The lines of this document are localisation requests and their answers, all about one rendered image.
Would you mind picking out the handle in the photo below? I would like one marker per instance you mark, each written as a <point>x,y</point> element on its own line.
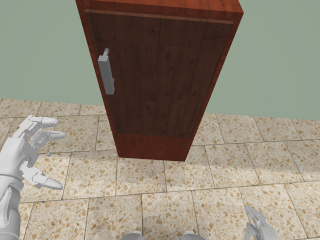
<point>106,73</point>

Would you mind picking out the left robot hand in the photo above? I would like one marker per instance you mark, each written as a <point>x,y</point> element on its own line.
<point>16,150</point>

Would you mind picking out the right robot hand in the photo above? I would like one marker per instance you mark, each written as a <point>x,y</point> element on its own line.
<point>265,231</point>

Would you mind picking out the cupboard door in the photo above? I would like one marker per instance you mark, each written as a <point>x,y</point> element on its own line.
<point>162,65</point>

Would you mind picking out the right robot shin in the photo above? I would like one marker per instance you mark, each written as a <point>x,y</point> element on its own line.
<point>188,232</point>

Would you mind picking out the left robot forearm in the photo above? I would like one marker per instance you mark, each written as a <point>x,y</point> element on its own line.
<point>10,219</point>

